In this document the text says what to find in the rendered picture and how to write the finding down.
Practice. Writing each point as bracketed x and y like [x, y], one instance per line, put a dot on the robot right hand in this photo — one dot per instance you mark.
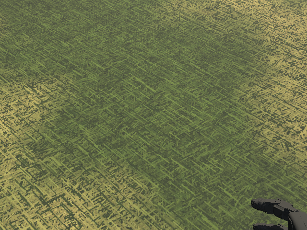
[282, 209]

